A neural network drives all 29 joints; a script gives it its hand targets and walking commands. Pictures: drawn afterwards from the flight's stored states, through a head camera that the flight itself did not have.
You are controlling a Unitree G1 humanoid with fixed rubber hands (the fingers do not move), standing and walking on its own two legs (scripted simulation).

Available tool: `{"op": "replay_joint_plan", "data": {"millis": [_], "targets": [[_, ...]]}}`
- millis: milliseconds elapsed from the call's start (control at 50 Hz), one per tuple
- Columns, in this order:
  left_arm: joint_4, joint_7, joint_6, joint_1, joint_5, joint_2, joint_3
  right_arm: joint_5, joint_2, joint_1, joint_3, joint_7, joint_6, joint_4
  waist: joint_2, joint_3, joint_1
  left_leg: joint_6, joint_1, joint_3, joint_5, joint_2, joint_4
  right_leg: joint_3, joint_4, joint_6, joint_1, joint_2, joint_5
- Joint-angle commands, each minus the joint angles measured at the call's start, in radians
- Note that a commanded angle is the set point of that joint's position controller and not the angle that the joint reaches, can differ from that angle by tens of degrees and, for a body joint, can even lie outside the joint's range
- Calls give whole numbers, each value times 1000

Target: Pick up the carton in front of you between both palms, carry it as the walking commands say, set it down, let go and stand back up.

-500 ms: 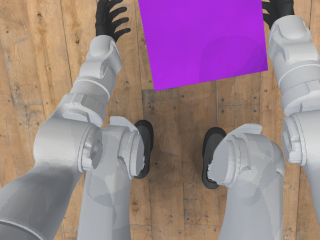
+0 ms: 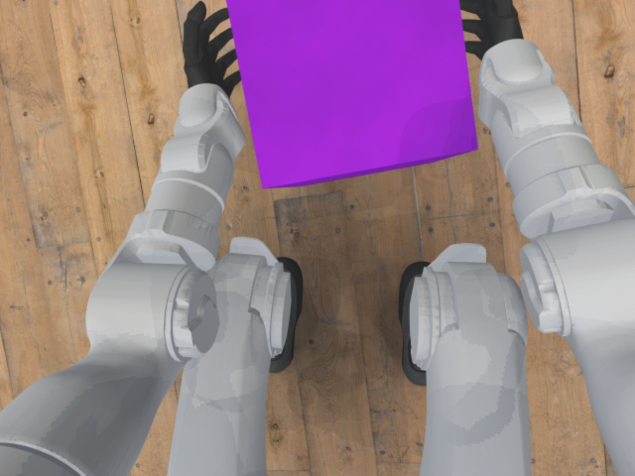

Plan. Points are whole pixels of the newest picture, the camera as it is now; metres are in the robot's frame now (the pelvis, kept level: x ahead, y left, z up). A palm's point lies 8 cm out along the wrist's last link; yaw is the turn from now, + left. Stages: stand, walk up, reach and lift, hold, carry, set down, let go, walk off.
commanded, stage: reach and lift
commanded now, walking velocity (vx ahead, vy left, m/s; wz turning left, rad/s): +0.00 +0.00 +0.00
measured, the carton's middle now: (352, 94) +0.51 -0.02 -0.22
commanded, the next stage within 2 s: none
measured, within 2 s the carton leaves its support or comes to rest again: neither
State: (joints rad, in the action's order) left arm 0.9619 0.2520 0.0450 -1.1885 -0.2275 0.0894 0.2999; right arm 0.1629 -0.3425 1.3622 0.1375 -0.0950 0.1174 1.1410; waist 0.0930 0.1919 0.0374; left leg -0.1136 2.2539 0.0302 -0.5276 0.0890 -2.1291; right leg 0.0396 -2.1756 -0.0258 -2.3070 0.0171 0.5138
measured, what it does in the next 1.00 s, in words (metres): rises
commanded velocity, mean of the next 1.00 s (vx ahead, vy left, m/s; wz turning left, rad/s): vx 0.00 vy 0.00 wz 0.00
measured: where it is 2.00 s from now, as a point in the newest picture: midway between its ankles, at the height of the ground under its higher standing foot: (347, 338)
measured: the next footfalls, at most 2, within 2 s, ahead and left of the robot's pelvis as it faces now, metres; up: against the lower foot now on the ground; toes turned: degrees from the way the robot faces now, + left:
none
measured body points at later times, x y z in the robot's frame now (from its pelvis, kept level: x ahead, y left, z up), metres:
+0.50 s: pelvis +0.02 +0.02 +0.12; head +0.25 -0.03 +0.50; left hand +0.49 +0.12 +0.05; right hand +0.49 -0.19 +0.05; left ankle +0.13 +0.14 -0.34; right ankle +0.12 -0.11 -0.34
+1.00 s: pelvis +0.07 +0.01 +0.26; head +0.20 -0.02 +0.68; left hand +0.46 +0.12 +0.21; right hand +0.45 -0.18 +0.20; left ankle +0.13 +0.14 -0.34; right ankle +0.12 -0.11 -0.34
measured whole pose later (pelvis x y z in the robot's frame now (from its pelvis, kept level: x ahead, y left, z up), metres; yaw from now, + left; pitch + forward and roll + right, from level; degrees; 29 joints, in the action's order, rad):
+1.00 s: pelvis +0.07 +0.01 +0.26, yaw -6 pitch +30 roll +1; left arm 0.58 0.13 0.26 -0.53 0.11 -0.15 0.39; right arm -0.16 0.02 0.59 -0.27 -0.02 0.30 0.67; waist 0.03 -0.24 0.02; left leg -0.03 1.35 0.07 -0.51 0.07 -1.34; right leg 0.06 -1.34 0.01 -1.38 0.05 0.48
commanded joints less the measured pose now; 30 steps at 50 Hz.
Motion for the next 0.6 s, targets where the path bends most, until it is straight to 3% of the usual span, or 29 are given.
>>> {"op": "replay_joint_plan", "data": {"millis": [0,60,140,200,220,240,260,340,580], "targets": [[-349,-251,34,-631,-24,-967,-435,43,1025,504,187,174,-23,-484,-266,-1555,-65,54,-512,-172,284,113,134,-58,246,23,1095,90,-426],[-427,-261,82,-619,29,-978,-446,9,1102,443,184,191,35,-523,-261,-1492,-39,64,-497,-173,174,121,190,-63,296,28,1047,105,-283],[-349,-282,151,-562,136,-1021,-372,-66,1202,351,105,243,107,-409,-236,-1245,6,85,-456,-158,38,119,268,-53,387,28,842,120,-17],[-293,-303,187,-540,213,-1061,-307,-145,1230,284,-13,278,139,-303,-208,-1146,-6,91,-457,-145,-3,120,326,-45,449,18,776,126,74],[-285,-297,193,-519,237,-1087,-290,-182,1220,254,-50,283,145,-278,-192,-1124,-23,87,-477,-139,5,120,351,-50,463,19,749,127,55],[-281,-302,203,-506,252,-1095,-284,-190,1231,250,-77,290,146,-267,-172,-1140,-12,85,-507,-135,13,121,377,-59,472,16,767,128,27],[-269,-307,208,-501,263,-1108,-276,-208,1233,244,-101,296,147,-250,-160,-1146,-29,82,-524,-129,4,122,397,-62,485,12,761,131,36],[-265,-317,217,-437,290,-1152,-277,-244,1254,201,-128,313,149,-257,-134,-1204,-33,73,-619,-121,45,124,474,-80,538,15,796,132,-51],[-369,-333,231,-244,208,-1255,-499,-183,1331,71,59,308,155,-480,-118,-1336,-55,56,-861,-83,164,121,647,-78,677,25,1071,146,-215]]}}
